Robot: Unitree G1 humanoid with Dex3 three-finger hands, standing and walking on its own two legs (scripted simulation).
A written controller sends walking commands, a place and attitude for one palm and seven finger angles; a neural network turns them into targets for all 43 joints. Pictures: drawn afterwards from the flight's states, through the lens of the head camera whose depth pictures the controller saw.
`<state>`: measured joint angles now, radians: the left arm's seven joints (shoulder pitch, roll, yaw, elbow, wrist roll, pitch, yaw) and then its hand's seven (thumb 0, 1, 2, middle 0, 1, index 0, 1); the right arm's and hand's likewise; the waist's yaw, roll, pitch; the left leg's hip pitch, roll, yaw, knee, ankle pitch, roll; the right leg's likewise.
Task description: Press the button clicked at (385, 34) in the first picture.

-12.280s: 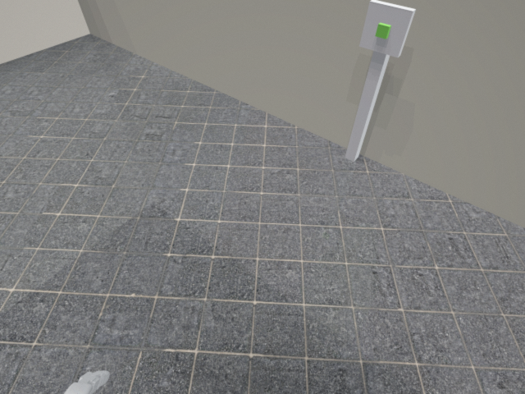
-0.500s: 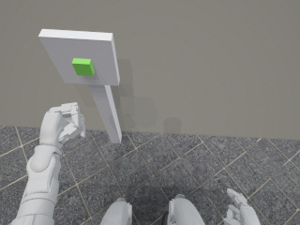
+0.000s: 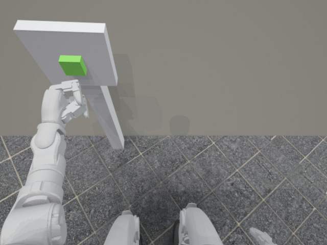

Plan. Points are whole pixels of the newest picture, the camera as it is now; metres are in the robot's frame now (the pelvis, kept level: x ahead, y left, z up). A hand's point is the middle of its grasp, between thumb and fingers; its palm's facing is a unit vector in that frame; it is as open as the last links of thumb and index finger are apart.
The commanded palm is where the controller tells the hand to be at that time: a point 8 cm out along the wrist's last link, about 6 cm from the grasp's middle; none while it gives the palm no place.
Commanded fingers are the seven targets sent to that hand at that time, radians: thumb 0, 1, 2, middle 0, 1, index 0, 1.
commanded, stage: aim a knuckle at the button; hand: left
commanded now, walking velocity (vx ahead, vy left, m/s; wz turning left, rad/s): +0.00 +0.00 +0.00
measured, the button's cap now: (73, 64) +0.53 +0.21 +0.07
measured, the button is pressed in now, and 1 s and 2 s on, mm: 0 0 7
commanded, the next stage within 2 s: press the button with the knuckle in 0.66 s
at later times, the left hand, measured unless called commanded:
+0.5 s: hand (85, 108) +0.43 +0.18 +0.03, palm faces -0.01 -1.00 -0.03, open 3.1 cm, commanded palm +0.41 +0.23 +0.04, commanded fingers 0.00 0.90 0.90 -1.30 -1.50 -1.30 -1.50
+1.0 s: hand (83, 102) +0.45 +0.19 +0.03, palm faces -0.01 -1.00 -0.03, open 3.1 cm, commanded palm +0.43 +0.24 +0.04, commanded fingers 0.00 0.90 0.90 -1.30 -1.50 -1.30 -1.50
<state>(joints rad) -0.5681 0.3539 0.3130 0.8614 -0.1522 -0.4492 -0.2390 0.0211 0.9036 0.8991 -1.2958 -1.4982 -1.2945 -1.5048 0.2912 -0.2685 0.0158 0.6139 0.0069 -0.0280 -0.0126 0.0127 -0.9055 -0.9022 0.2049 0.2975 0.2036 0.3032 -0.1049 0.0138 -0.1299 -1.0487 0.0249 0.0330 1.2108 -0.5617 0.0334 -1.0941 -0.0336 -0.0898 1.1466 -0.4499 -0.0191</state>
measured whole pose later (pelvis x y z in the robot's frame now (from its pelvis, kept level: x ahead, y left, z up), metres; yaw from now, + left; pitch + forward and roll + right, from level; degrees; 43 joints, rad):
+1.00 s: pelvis +0.00 +0.00 +0.00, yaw +0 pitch +23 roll -2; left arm -0.64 0.36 0.31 0.95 -0.14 -0.51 -0.25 0.02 0.90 0.90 -1.30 -1.50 -1.30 -1.50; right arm 0.28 -0.27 0.02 0.62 0.00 0.02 -0.01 0.01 -0.91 -0.90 0.21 0.30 0.20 0.30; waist -0.11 0.01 -0.13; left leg -1.06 0.02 0.02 1.21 -0.56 0.03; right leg -1.10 -0.03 -0.10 1.14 -0.44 -0.02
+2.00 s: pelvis -0.02 +0.01 -0.02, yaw +1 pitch +26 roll -4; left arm -0.93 0.51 0.34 1.21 -0.06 -0.51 -0.21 0.02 0.87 0.93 -1.30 -1.50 -1.49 -1.50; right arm 0.32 -0.27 0.06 0.65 -0.03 0.03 -0.01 0.01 -0.91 -0.90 0.21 0.30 0.20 0.30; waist -0.18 0.02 -0.11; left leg -1.21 0.02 -0.02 1.29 -0.54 0.04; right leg -1.21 -0.04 -0.13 1.17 -0.42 -0.02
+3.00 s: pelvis +0.01 +0.01 +0.01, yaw -1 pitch +23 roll -3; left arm -0.47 0.33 0.29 0.80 -0.16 -0.48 -0.22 0.02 0.90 0.90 -1.29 -1.50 -1.30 -1.50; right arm 0.30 -0.26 0.02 0.56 0.01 0.06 0.01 0.01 -0.91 -0.90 0.21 0.30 0.20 0.30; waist -0.10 0.02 -0.14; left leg -1.01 0.03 0.04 1.16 -0.56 0.05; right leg -1.05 -0.02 -0.08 1.08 -0.43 0.00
